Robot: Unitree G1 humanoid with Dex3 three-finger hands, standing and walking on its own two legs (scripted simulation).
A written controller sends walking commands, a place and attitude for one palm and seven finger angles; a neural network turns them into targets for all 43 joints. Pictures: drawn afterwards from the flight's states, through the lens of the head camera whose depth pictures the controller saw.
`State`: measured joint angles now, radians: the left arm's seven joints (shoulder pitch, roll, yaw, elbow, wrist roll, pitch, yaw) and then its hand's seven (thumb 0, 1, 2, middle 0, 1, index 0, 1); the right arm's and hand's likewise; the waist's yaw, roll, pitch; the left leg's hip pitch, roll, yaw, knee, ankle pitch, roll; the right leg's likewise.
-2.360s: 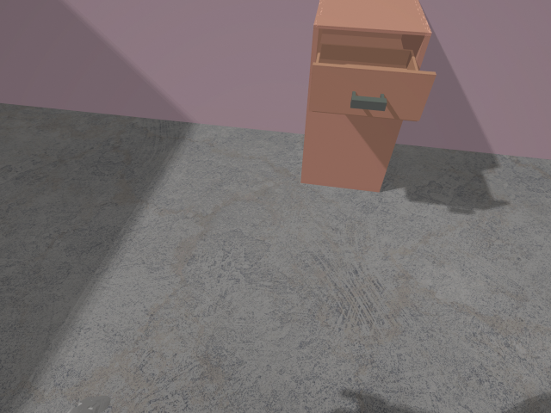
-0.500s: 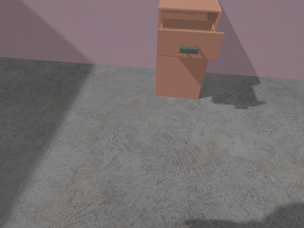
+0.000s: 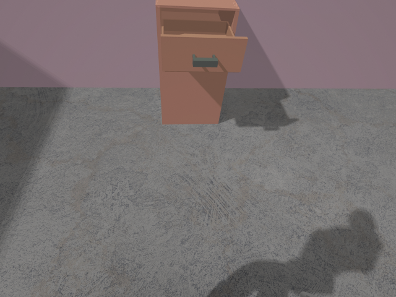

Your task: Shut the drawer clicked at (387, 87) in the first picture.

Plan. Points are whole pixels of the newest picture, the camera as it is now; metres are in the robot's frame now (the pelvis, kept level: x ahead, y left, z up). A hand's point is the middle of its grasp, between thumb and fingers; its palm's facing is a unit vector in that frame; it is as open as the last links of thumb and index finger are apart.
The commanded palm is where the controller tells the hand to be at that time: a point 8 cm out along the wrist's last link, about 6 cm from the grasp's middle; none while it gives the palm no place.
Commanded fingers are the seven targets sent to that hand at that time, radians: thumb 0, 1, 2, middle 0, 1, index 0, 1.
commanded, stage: walk to a spot facing it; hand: left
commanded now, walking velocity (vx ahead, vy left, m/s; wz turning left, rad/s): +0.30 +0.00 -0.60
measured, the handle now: (204, 59) +1.04 +0.07 -0.06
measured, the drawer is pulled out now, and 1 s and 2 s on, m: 0.30 0.30 0.30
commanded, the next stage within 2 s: turn to face it in 1.30 s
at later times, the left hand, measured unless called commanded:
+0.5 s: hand (186, 207) +0.39 +0.06 -0.17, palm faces -0.41 -0.90 -0.15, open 7.4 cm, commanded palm none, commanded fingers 0.00 0.90 0.90 -0.20 -0.30 -0.20 -0.30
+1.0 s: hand (175, 178) +0.48 +0.11 -0.18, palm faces -0.43 -0.88 -0.18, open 7.4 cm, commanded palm none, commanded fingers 0.00 0.90 0.90 -0.20 -0.30 -0.20 -0.30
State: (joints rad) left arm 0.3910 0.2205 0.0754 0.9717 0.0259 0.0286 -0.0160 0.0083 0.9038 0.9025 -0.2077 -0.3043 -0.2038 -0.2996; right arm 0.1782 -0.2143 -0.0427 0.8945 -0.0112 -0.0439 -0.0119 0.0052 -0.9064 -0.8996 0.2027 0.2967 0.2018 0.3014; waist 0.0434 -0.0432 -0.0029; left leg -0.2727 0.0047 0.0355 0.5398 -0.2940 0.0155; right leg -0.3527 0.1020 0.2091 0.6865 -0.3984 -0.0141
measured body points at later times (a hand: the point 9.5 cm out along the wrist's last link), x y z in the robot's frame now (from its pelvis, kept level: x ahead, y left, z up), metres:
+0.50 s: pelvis +0.17 -0.04 -0.02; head +0.22 -0.04 +0.42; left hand +0.41 +0.11 -0.16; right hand -0.05 -0.20 -0.14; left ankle +0.01 +0.10 -0.69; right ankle +0.24 -0.15 -0.74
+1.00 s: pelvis +0.38 -0.06 +0.00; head +0.39 -0.03 +0.45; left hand +0.51 +0.16 -0.16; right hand +0.34 -0.30 -0.12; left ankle +0.44 +0.01 -0.73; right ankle +0.26 -0.15 -0.64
